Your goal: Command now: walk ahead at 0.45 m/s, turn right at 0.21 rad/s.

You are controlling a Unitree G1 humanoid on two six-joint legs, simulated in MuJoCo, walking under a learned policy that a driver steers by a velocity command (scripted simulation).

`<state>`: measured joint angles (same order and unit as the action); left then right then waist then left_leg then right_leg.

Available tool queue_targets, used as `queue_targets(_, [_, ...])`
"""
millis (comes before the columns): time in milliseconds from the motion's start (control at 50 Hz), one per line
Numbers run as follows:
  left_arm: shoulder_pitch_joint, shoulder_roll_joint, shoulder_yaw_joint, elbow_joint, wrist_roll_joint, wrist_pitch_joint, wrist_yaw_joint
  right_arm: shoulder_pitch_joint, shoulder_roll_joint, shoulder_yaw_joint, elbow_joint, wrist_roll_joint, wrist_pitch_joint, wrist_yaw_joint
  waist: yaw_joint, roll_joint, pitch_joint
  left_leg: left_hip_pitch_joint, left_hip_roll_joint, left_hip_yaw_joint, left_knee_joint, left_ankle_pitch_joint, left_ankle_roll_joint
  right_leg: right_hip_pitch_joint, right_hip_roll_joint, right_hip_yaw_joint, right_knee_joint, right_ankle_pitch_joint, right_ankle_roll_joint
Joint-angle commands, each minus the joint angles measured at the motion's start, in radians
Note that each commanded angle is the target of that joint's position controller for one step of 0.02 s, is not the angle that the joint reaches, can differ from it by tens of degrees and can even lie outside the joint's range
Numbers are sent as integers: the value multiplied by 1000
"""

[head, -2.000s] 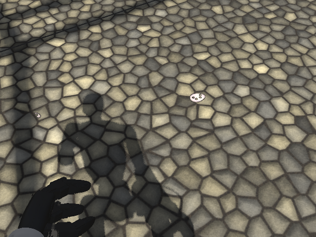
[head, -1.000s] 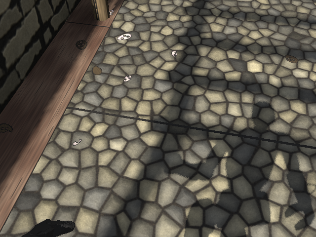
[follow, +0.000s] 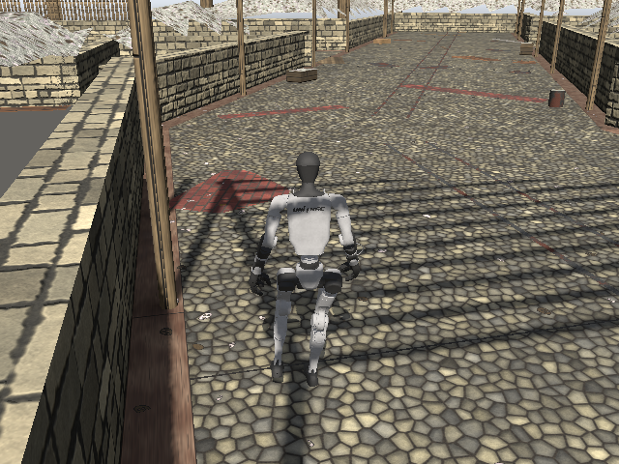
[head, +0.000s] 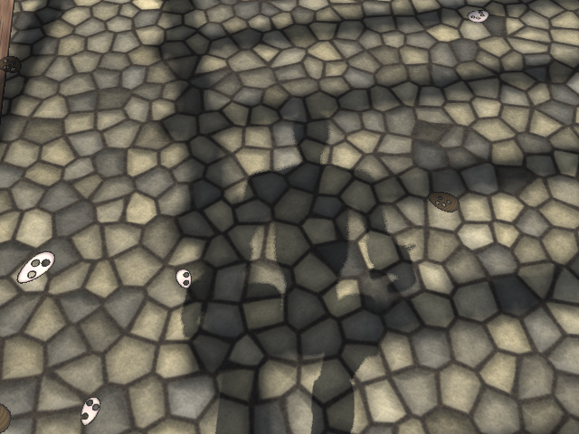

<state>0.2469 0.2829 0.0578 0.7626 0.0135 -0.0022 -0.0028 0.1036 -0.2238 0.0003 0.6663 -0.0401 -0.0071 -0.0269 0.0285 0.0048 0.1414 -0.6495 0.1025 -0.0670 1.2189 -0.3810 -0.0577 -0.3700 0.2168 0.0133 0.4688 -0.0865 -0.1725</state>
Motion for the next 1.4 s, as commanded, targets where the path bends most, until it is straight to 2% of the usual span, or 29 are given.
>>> queue_targets(20, [42,109,26,-46,9,-30,-3,172,-92,-30,1,3,16,12,-40,18,-292,151,43,22,-139,170,26,94,-326,292,-251,8,-94])
queue_targets(120, [108,146,37,-22,12,-49,-15,38,-140,-55,-21,18,16,39,38,-39,-149,-109,29,-19,-301,300,50,295,-411,350,-397,-430,-35])
queue_targets(260, [132,133,31,14,14,-89,7,45,-143,-88,-4,10,7,66,41,-52,-72,-337,-33,-62,-177,263,50,488,-467,172,-417,-382,4])
queue_targets(400, [154,141,26,53,26,-111,16,-102,-131,-71,-77,3,1,124,70,-77,18,-308,15,75,-336,288,103,497,-478,-68,-436,-209,41])
queue_targets(460, [164,155,25,77,31,-109,17,-142,-111,-53,-114,7,1,131,60,-71,28,-184,-15,181,-460,227,176,510,-480,-186,-384,133,61])
queue_targets(500, [178,183,23,91,25,-105,20,-38,-119,-57,-92,5,1,113,-8,-103,-75,91,-136,261,-485,132,234,481,-496,-236,-186,832,65])
queue_targets(520, [180,211,25,105,27,-95,22,136,-148,-73,-48,3,-5,100,-106,-125,-167,319,-203,257,-481,63,260,423,-515,-239,27,1060,54])
queue_targets(540, [135,223,21,94,16,-91,23,393,-202,-102,30,-3,-16,83,-249,-84,-282,666,-216,186,-590,109,286,248,-481,-251,332,969,67])
queue_targets(560, [178,93,-19,46,-4,-99,6,481,-349,-142,63,-22,-19,53,-230,157,-406,1034,54,-213,-699,-289,323,-148,-361,-236,749,241,95])
queue_targets(580, [170,59,-27,18,-16,-120,-3,501,-403,-148,45,-9,-25,40,-202,261,-569,1122,290,-766,-910,-424,346,-331,-189,-7,1053,-412,100])
queue_targets(600, [-6,132,-8,-6,-28,-123,4,459,-357,-140,51,-17,-32,31,-241,60,-430,1033,261,-646,-941,-256,279,-439,-212,134,1105,-287,76])
queue_targets(640, [13,96,-16,11,-22,-116,-9,335,-247,-108,79,-14,-50,26,-114,-63,-186,694,212,-330,-931,70,216,-386,-319,96,932,-150,86])
queue_targets(680, [131,70,-12,66,8,-64,-28,238,-161,-76,74,1,-70,44,-23,46,-144,510,137,-116,-994,173,154,-244,-352,88,861,-108,107])
queue_targets(740, [86,40,-3,79,-8,-18,-47,225,-123,-67,106,22,-101,56,-5,39,-60,467,33,128,-1058,422,52,-290,-330,45,802,-23,112])
queue_targets(800, [-37,-3,-21,30,-19,-20,-52,262,-93,-61,132,26,-123,54,-12,115,-7,487,-2,275,-1089,748,42,-324,-298,-64,621,107,92])
queue_targets(860, [-121,1,-31,-2,-14,-40,-64,263,-120,-57,147,23,-116,27,-11,43,-1,610,-10,353,-1128,945,27,-318,-247,-178,389,204,52])
queue_targets(900, [-89,18,-32,0,-20,-35,-64,248,-166,-64,148,29,-116,3,29,72,-50,689,30,375,-1051,1330,17,-191,-190,-243,285,228,29])
queue_targets(960, [311,125,11,111,1,-19,-43,142,-247,-91,112,26,-87,-38,227,91,-236,665,76,346,-543,1638,9,244,-81,-246,240,169,3])
queue_targets(980, [524,168,40,166,3,-11,-26,53,-253,-97,94,31,-74,-35,339,55,-290,544,64,316,-168,1424,10,441,-138,-122,167,194,-64])
queue_targets(1000, [487,163,48,179,-21,-12,0,-8,-158,-79,97,45,-70,-1,305,-134,-199,345,-132,306,248,316,13,496,-198,-28,39,320,-107])
queue_targets(1020, [369,227,57,162,-15,-10,-1,52,-40,-47,7,22,-78,7,109,-284,-143,7,-254,185,549,-168,-16,557,-290,253,194,960,-185])
queue_targets(1040, [303,280,74,110,6,-18,-1,197,-41,-25,-39,38,-89,10,37,-222,-412,-110,-217,-13,608,-151,-4,733,-454,590,25,772,-356])
queue_targets(1060, [191,231,74,50,4,-14,8,201,-93,-16,-23,21,-100,9,8,-46,-364,-109,-165,-53,507,-94,29,611,-475,698,-104,425,-342])
queue_targets(1080, [119,158,56,34,0,-10,13,143,-132,-26,-15,7,-99,10,-32,97,-203,-91,-124,-46,390,-53,31,406,-435,628,-158,325,-289])
queue_targets(1120, [93,146,44,21,-15,-25,14,95,-149,-29,-31,-15,-57,2,-69,169,-109,16,-66,-30,190,-39,-5,165,-376,477,-168,548,-227])
queue_targets(1180, [115,185,51,28,-6,-50,4,61,-115,-13,-58,-5,-16,-4,-68,125,-159,181,-50,35,-120,45,-28,30,-261,294,-132,806,-145])
queue_targets(1260, [155,126,43,36,-21,-27,8,-2,-94,0,-72,17,-6,-5,8,-33,-257,195,-80,73,-392,314,12,177,-171,185,-45,790,20])
queue_targets(1340, [170,74,21,40,3,-12,20,-18,-89,4,-41,17,-24,3,62,-76,-218,206,-68,84,-551,388,56,271,-244,200,-45,609,43])
queue_targets(1400, [130,109,23,47,22,-19,32,83,-138,-13,20,3,-49,17,11,-75,-165,267,-86,53,-698,317,138,328,-321,202,41,631,41])
